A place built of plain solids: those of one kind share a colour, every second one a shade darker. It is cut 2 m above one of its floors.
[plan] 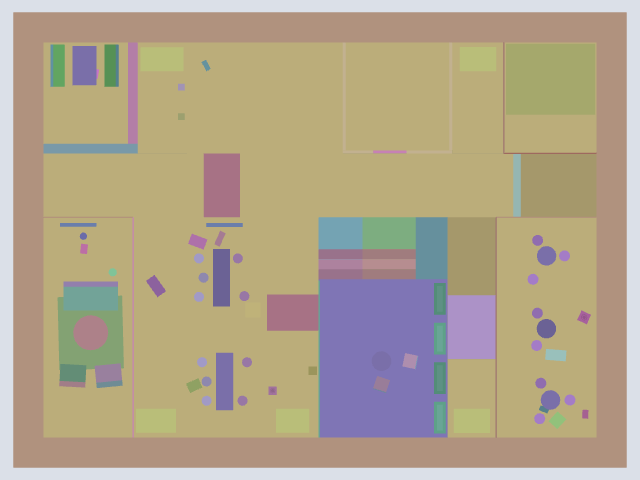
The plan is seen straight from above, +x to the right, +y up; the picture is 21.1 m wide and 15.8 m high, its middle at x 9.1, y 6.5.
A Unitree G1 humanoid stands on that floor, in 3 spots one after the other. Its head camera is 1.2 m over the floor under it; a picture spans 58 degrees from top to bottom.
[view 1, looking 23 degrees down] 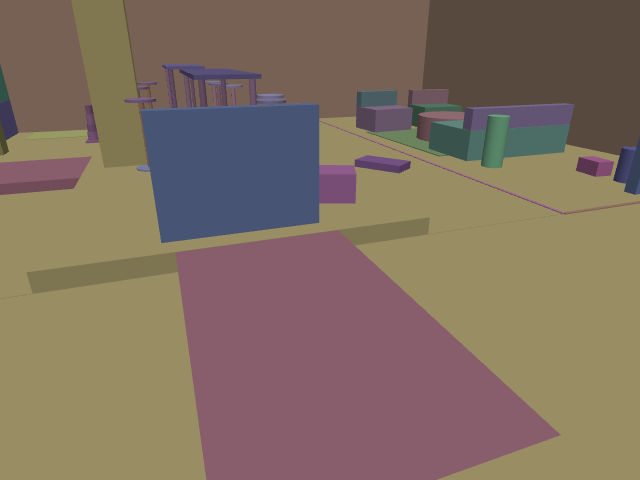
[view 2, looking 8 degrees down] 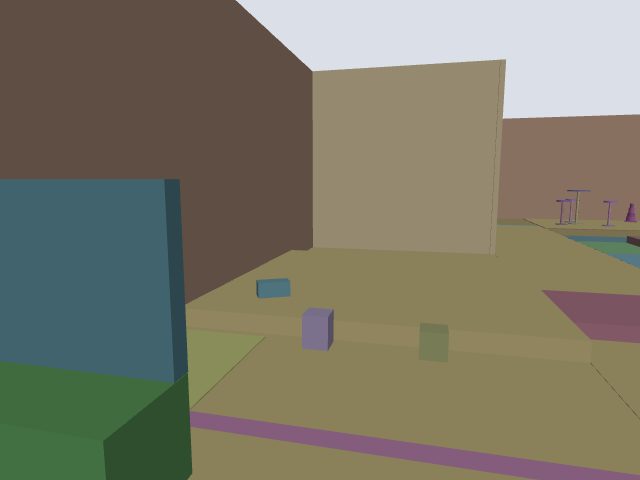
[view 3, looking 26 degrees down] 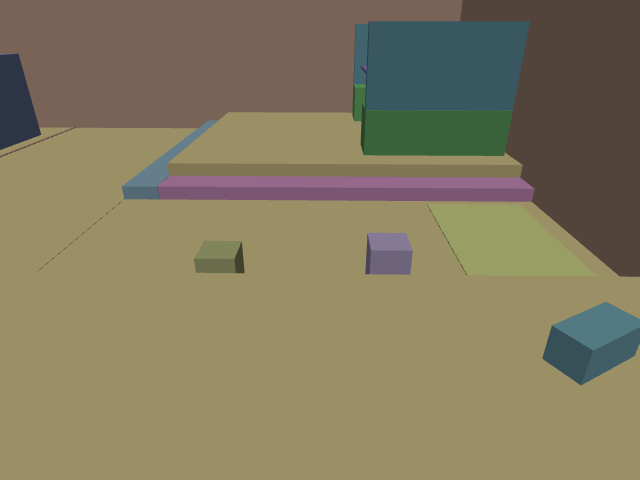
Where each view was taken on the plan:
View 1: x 6.46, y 10.11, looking -110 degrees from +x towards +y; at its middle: step_hump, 3.15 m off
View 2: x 1.02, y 10.64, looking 14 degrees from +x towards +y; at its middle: part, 9.19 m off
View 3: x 6.74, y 11.18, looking -179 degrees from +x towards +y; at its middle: floor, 3.15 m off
